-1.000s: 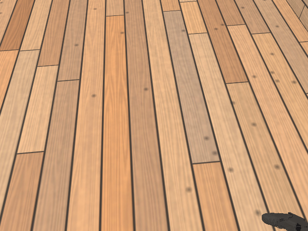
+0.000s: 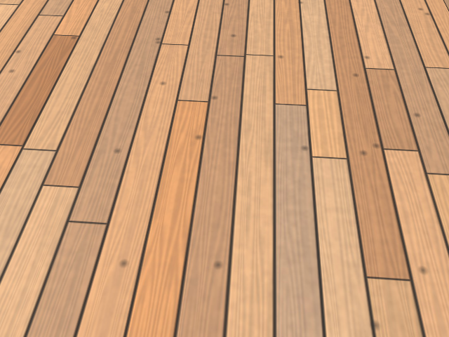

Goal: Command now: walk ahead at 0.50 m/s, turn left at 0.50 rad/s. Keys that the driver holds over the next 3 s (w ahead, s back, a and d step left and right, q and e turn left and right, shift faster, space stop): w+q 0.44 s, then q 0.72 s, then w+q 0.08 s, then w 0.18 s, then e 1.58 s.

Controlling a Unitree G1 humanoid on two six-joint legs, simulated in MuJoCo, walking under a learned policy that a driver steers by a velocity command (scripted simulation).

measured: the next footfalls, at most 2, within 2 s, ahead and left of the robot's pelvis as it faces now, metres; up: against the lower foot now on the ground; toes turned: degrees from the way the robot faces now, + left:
left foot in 0.14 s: +0.25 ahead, +0.12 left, +0.00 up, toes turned +7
right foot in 0.60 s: +0.57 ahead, +0.00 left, +0.00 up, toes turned +25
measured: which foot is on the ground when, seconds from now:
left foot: up 0.00-0.12, down 0.14-0.60, up 0.62-1.00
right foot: down 0.00-0.14, up 0.16-0.58, down 0.60-1.00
